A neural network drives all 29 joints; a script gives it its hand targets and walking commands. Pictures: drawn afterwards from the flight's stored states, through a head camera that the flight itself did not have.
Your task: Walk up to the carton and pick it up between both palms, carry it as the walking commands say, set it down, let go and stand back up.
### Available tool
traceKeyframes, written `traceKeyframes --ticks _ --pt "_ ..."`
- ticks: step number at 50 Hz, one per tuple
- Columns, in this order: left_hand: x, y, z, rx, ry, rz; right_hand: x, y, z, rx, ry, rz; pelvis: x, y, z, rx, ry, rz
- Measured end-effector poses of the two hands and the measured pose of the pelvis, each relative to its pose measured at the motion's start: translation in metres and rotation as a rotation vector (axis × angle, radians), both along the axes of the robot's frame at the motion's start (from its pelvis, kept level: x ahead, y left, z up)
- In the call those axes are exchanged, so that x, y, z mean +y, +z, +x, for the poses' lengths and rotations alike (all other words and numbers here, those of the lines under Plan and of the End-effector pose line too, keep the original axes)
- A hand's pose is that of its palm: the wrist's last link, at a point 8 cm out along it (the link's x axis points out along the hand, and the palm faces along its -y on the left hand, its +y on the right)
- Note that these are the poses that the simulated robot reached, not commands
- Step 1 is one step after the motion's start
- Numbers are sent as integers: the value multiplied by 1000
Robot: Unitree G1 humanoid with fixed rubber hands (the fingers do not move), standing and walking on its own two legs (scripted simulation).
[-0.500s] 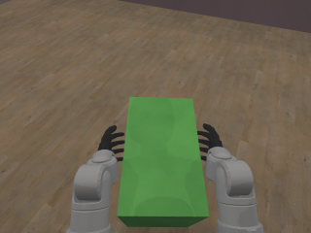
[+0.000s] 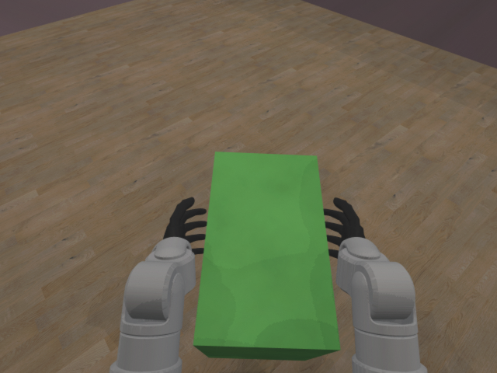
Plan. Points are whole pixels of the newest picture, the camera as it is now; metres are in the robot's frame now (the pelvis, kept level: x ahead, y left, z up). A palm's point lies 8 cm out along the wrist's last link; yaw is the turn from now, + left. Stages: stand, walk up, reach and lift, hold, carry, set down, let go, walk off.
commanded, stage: carry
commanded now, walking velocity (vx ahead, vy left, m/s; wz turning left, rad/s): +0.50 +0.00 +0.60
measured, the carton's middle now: (261, 259) +0.30 -0.01 +0.01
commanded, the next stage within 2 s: none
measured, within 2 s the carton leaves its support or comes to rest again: neither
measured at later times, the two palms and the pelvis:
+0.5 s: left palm (153, 132) +0.59 +0.22 +0.06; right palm (266, 119) +0.61 -0.03 +0.06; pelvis +0.31 +0.07 -0.01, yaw +8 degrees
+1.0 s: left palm (109, 70) +0.80 +0.36 +0.09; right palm (197, 45) +0.93 +0.15 +0.09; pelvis +0.62 +0.11 +0.00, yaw +32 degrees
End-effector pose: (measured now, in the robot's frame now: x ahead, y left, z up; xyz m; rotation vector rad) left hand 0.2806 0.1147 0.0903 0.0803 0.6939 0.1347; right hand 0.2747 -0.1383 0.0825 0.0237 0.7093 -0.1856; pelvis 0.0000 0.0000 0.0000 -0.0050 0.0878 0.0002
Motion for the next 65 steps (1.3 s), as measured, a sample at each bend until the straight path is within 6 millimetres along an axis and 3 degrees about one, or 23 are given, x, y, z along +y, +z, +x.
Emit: traceKeyframes --ticks 6,11,15,19,21,26,33,39,45,53,59,62,65 --pt "23 17 53 -13 136 0 25 15 86 -18 126 11 -10 14 66 -7 50 44" --pt "36 21 114 -35 156 -4 38 19 152 -44 141 16 -1 13 129 -22 60 61" --pt "47 13 176 -48 131 -7 48 12 207 -61 115 7 16 1 187 -29 71 56" --pt "67 -6 244 -61 92 -6 68 -3 266 -77 77 1 45 -22 252 -47 72 35" --pt "78 -19 272 -32 97 -28 80 -12 293 -46 76 -21 54 -25 275 -34 104 44" --pt "110 -34 313 70 147 -38 112 -21 350 55 131 -36 70 -8 323 -12 158 19" --pt "162 -13 364 3 306 -54 172 1 439 -10 290 -29 81 9 400 5 268 -17" --pt "193 2 421 -50 419 -35 213 15 523 -63 404 -25 89 6 485 6 353 -16" --pt "215 1 494 -53 475 7 242 6 610 -70 457 -3 99 -9 572 -1 478 -23" --pt "268 11 534 -1 636 0 315 14 684 -21 615 -2 124 10 647 9 565 16" --pt "314 13 572 -47 667 -17 365 19 727 -62 636 -1 163 4 690 -7 570 26" --pt "335 4 597 -64 652 -34 382 14 747 -79 617 -24 185 -7 709 -8 558 28" --pt "342 -5 616 -25 636 -53 386 7 761 -41 593 -53 194 -5 720 -4 558 27"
